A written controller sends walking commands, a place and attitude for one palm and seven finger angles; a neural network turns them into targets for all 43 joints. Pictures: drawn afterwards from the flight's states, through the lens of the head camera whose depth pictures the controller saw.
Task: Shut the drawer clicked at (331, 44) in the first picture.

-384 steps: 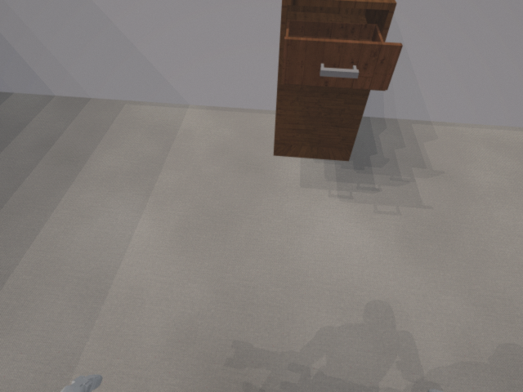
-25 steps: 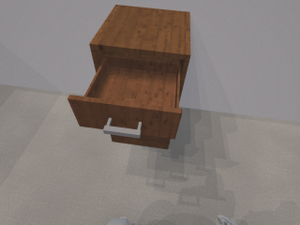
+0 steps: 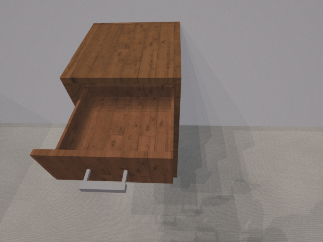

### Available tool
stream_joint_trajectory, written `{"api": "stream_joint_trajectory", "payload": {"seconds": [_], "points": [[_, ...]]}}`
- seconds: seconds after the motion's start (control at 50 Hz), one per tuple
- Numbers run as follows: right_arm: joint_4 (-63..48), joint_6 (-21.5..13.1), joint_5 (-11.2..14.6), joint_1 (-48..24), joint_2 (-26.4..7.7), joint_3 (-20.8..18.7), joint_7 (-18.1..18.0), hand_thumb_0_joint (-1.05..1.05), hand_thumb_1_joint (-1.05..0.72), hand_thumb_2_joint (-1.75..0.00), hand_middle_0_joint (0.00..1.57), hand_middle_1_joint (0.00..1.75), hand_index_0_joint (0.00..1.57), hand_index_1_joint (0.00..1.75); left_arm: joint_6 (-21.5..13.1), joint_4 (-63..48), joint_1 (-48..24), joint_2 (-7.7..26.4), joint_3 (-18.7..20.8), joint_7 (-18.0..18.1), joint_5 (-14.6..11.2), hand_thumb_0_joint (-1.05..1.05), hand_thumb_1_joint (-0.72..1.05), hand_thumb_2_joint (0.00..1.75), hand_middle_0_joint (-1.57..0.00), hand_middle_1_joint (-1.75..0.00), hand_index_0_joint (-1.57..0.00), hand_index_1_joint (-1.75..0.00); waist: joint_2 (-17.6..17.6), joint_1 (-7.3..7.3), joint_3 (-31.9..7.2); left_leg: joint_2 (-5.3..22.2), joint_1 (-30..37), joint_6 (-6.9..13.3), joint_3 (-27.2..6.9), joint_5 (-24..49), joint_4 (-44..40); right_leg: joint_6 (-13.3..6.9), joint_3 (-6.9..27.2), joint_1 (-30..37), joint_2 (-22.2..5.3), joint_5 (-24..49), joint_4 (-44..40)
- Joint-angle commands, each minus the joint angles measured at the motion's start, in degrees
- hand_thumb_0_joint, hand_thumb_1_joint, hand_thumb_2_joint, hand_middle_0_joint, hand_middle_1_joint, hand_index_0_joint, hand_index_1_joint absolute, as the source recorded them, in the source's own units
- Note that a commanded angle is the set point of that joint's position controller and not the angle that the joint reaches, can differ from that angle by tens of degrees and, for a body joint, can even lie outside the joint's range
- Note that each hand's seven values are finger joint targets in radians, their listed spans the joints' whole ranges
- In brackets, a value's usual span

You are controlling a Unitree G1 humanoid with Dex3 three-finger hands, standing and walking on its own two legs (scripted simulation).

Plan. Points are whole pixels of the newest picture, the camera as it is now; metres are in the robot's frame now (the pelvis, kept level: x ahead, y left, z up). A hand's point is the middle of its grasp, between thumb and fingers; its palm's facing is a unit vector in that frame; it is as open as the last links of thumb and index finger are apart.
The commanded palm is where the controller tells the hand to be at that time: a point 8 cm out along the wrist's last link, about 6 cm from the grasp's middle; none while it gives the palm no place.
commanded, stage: come to a stop and stand still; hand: left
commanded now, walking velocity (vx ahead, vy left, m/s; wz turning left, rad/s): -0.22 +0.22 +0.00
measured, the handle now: (104, 180) +0.29 +0.18 -0.05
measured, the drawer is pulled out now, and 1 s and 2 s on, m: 0.30 0.30 0.30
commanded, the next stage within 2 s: look again from close up in 1.86 s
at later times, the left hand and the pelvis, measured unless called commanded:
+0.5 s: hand out of the picture -0.02 +0.28 -0.17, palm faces +0.06 -0.95 -0.32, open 7.4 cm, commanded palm none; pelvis -0.04 +0.06 -0.01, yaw +0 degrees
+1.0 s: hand out of the picture +0.00 +0.26 -0.16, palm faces +0.01 -0.97 -0.23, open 7.3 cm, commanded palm none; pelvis -0.03 +0.08 +0.01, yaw +0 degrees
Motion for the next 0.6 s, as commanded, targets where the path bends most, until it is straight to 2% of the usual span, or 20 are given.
{"api": "stream_joint_trajectory", "payload": {"seconds": [0.0,0.08,0.14,0.2,0.22,0.24,0.26,0.28,0.3,0.32,0.34,0.38,0.4,0.44,0.46,0.48,0.5,0.52,0.54,0.58], "points": [[-3.39,0.64,0.43,1.58,-3.43,-1.15,-0.4,0.0,-0.9,-0.9,0.2,0.3,0.2,0.3,1.01,0.13,8.06,12.59,3.24,2.15,-0.03,0.0,0.9,0.9,-0.2,-0.3,-0.2,-0.3,-8.66,4.0,-7.94,0.09,-11.91,-1.01,-4.05,-5.41,17.25,-12.11,15.93,17.88,-20.84,57.77,-8.65],[-5.39,2.67,-0.26,-0.11,-3.16,-1.82,0.49,0.0,-0.9,-0.9,0.2,0.3,0.2,0.3,1.99,-1.91,4.91,12.3,3.85,2.61,0.34,0.0,0.9,0.9,-0.2,-0.3,-0.2,-0.3,-8.7,3.27,-6.36,-0.64,-12.64,-2.02,-4.99,0.89,23.63,-10.34,11.73,10.76,-18.0,41.67,-11.49],[-6.12,2.55,-0.21,0.87,-2.71,-1.8,1.06,0.0,-0.9,-0.9,0.2,0.3,0.2,0.3,2.48,-3.53,2.21,12.31,3.98,2.36,0.85,0.0,0.9,0.9,-0.2,-0.3,-0.2,-0.3,-12.43,2.46,-6.28,-0.45,-9.29,-2.05,-3.53,2.99,17.73,-9.11,10.71,6.59,-16.14,25.16,-14.28],[-6.7,1.49,0.11,-0.3,-2.18,-1.36,1.32,0.0,-0.9,-0.9,0.2,0.3,0.2,0.3,2.9,-3.68,2.61,12.94,4.1,1.82,1.15,0.0,0.9,0.9,-0.2,-0.3,-0.2,-0.3,-14.69,3.31,-6.06,-0.96,-5.8,-1.42,-1.03,3.54,7.24,-8.27,11.57,5.47,-14.34,11.66,-15.76],[-11.69,0.12,0.34,2.34,-5.91,-1.9,1.49,0.0,-0.9,-0.9,0.2,0.3,0.2,0.3,2.0,-5.37,3.47,14.94,3.02,3.95,1.13,0.0,0.9,0.9,-0.2,-0.3,-0.2,-0.3,-8.83,-0.52,-14.64,-3.08,-7.09,-1.88,1.8,-1.67,5.83,-7.45,17.5,17.23,-16.66,35.03,-8.68],[-13.37,0.17,0.26,1.09,-3.78,-1.7,1.47,0.0,-0.9,-0.9,0.2,0.3,0.2,0.3,2.32,-7.53,3.76,16.49,3.39,3.57,0.97,0.0,0.9,0.9,-0.2,-0.3,-0.2,-0.3,-6.59,1.3,-15.37,-1.02,-4.55,-0.01,0.08,0.67,-0.08,-6.97,13.68,13.1,-15.0,17.83,-5.84],[-13.88,0.08,0.28,2.5,-3.68,-1.15,1.43,0.0,-0.9,-0.9,0.2,0.3,0.2,0.3,2.99,-7.59,2.25,14.98,2.97,3.12,0.56,0.0,0.9,0.9,-0.2,-0.3,-0.2,-0.3,-5.36,-0.75,-11.89,-2.72,0.61,0.4,1.26,9.06,-9.77,-4.56,10.14,5.29,-11.73,5.67,-4.26],[-13.59,-0.11,-0.08,3.57,-4.73,-0.91,1.26,0.0,-0.9,-0.9,0.2,0.3,0.2,0.3,3.56,-7.88,1.94,11.99,1.87,2.63,-0.04,0.0,0.9,0.9,-0.2,-0.3,-0.2,-0.3,-0.43,-0.9,-5.98,-0.78,2.14,1.23,-0.13,12.12,-15.89,-1.85,6.35,-0.8,-6.99,-3.2,-1.07],[-15.09,-0.22,-0.96,2.56,-8.21,-1.32,1.21,0.0,-0.9,-0.9,0.2,0.3,0.2,0.3,4.51,-8.29,3.1,8.94,1.29,2.01,-0.36,0.0,0.9,0.9,-0.2,-0.3,-0.2,-0.3,9.51,0.18,-2.4,7.67,-1.84,3.95,-10.3,7.43,-22.56,0.95,1.16,-5.88,-1.65,-12.63,4.78],[-17.39,0.34,-1.56,-1.64,-11.79,-1.69,1.0,0.0,-0.9,-0.9,0.2,0.3,0.2,0.3,4.92,-9.16,4.23,6.84,1.14,1.74,-0.7,0.0,0.9,0.9,-0.2,-0.3,-0.2,-0.3,12.0,1.57,2.41,13.3,-11.19,8.56,-16.16,5.51,-24.87,1.94,0.5,-5.28,1.84,-13.61,10.3],[-17.94,0.45,-1.46,-5.07,-10.34,-1.29,1.2,0.0,-0.9,-0.9,0.2,0.3,0.2,0.3,5.27,-8.49,4.73,7.01,1.07,1.67,-0.28,0.0,0.9,0.9,-0.2,-0.3,-0.2,-0.3,9.81,2.24,4.52,12.03,-18.09,9.47,-15.08,-2.09,-25.96,0.7,2.09,-1.1,1.98,-12.3,14.28],[-18.23,0.57,-1.2,-9.72,-9.75,-0.9,1.44,0.0,-0.9,-0.9,0.2,0.3,0.2,0.3,5.21,-7.58,7.54,7.47,0.82,1.1,0.02,0.0,0.9,0.9,-0.2,-0.3,-0.2,-0.3,12.39,3.76,6.36,8.92,-21.28,8.74,-12.92,-3.51,-25.07,1.05,3.84,0.34,2.54,-8.06,18.64],[-17.91,0.54,-1.22,-10.26,-9.21,-0.57,1.44,0.0,-0.9,-0.9,0.2,0.3,0.2,0.3,4.94,-7.19,8.8,7.66,0.71,0.96,-0.08,0.0,0.9,0.9,-0.2,-0.3,-0.2,-0.3,11.78,4.31,5.99,8.74,-21.22,8.9,-12.03,-2.27,-24.58,0.88,4.08,1.51,2.74,-7.73,18.26],[-17.41,0.43,-1.06,-8.34,-9.14,-0.23,1.24,0.0,-0.9,-0.9,0.2,0.3,0.2,0.3,3.71,-6.87,11.73,7.38,0.27,0.88,-0.06,0.0,0.9,0.9,-0.2,-0.3,-0.2,-0.3,2.8,5.05,4.52,7.97,-16.19,7.94,-11.78,0.04,-19.5,0.54,4.97,4.06,2.04,-6.05,3.28],[-17.21,0.37,-0.59,-6.36,-7.85,0.05,1.17,0.0,-0.9,-0.9,0.2,0.3,0.2,0.3,2.82,-6.69,12.4,8.13,0.13,1.07,0.27,0.0,0.9,0.9,-0.2,-0.3,-0.2,-0.3,-4.53,4.36,3.69,4.94,-14.21,6.16,-10.22,0.11,-14.75,-0.31,10.45,4.18,0.3,-6.59,-6.38],[-17.03,0.45,-0.03,-3.73,-6.8,0.37,1.13,0.0,-0.9,-0.9,0.2,0.3,0.2,0.3,1.92,-7.32,11.12,9.42,-0.26,1.04,0.43,0.0,0.9,0.9,-0.2,-0.3,-0.2,-0.3,-9.4,1.85,2.64,0.32,-9.47,3.71,-5.56,2.57,-9.74,-3.12,19.77,-0.61,-5.37,-10.97,-12.74],[-15.79,0.82,-0.13,-1.23,-5.86,0.45,1.18,0.0,-0.9,-0.9,0.2,0.3,0.2,0.3,1.57,-7.74,8.61,10.93,-0.1,0.85,0.18,0.0,0.9,0.9,-0.2,-0.3,-0.2,-0.3,-9.74,-0.4,0.62,-1.34,-2.77,2.57,-3.69,5.04,-8.22,-5.66,23.34,-4.94,-8.8,-14.22,-16.25],[-14.69,0.97,-0.19,0.59,-5.66,0.4,1.24,0.0,-0.9,-0.9,0.2,0.3,0.2,0.3,1.21,-8.31,6.74,11.87,0.34,1.03,0.05,0.0,0.9,0.9,-0.2,-0.3,-0.2,-0.3,-15.6,-1.24,-1.58,-1.38,0.82,2.31,-3.22,6.29,-5.93,-5.95,23.58,-6.41,-8.98,-16.96,-17.86],[-13.68,0.76,-0.21,1.77,-5.96,0.25,1.32,0.0,-0.9,-0.9,0.2,0.3,0.2,0.3,1.2,-8.7,5.23,11.15,0.37,1.19,0.06,0.0,0.9,0.9,-0.2,-0.3,-0.2,-0.3,-16.42,-1.75,-1.35,-1.1,3.08,2.46,-3.43,7.65,-6.47,-5.71,21.75,-8.11,-8.46,-18.01,-18.06],[-11.97,0.08,-0.31,3.57,-5.9,0.48,1.4,0.0,-0.9,-0.9,0.2,0.3,0.2,0.3,1.63,-8.83,4.66,9.97,0.23,1.19,0.01,0.0,0.9,0.9,-0.2,-0.3,-0.2,-0.3,-9.79,-2.27,-0.48,0.36,6.56,3.11,-4.27,9.56,-12.15,-3.28,16.1,-10.66,-4.94,-18.19,-14.74]]}}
